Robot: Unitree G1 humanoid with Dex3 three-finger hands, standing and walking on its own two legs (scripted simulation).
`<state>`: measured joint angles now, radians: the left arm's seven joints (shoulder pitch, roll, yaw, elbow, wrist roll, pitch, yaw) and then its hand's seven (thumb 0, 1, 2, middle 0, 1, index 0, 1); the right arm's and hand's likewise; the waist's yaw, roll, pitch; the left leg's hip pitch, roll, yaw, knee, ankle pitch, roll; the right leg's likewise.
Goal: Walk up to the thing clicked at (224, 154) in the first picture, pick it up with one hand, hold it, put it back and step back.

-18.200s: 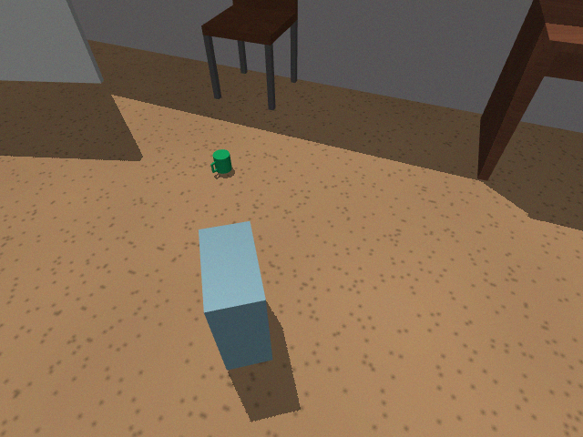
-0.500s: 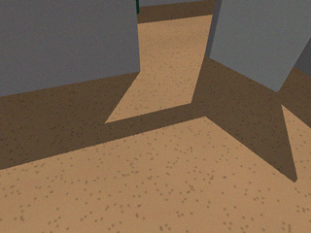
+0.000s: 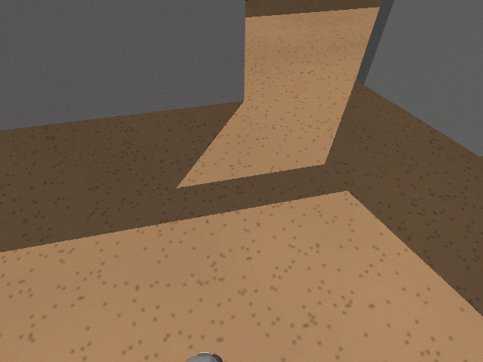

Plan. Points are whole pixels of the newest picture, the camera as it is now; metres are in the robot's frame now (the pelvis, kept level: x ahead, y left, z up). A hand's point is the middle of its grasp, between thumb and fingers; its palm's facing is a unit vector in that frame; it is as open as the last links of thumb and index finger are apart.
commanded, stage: walk up
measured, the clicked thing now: out of the picture -0.04 -1.20 -0.71
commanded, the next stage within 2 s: none
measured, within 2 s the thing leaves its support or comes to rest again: neither
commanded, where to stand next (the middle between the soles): +0.79 +0.00 m, yaw -2 degrees
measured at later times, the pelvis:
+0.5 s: pelvis +0.23 -0.04 -0.01, yaw -2 degrees
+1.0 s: pelvis +0.44 -0.01 +0.00, yaw +0 degrees
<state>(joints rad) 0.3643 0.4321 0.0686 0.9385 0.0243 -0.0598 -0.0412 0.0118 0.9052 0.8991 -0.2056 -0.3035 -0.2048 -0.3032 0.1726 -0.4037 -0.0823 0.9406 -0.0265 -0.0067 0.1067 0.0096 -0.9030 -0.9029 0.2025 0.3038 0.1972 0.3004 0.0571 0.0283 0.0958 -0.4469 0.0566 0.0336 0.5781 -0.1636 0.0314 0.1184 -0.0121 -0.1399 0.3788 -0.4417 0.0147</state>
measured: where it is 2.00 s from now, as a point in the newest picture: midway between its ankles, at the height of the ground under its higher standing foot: (240, 232)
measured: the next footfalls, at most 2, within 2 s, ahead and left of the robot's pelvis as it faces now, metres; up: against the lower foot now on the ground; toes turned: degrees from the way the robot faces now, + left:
right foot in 0.46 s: +0.35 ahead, -0.16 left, +0.00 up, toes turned -7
left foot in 0.88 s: +0.55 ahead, +0.09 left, +0.00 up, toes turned +5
